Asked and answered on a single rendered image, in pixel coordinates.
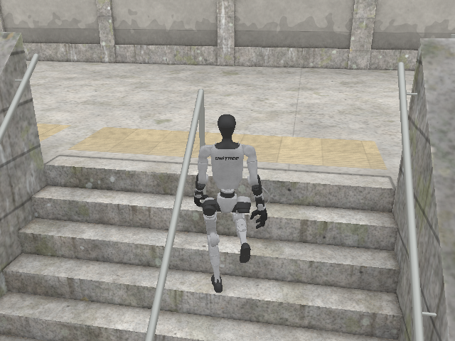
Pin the stairs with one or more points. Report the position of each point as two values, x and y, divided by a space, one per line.
322 268

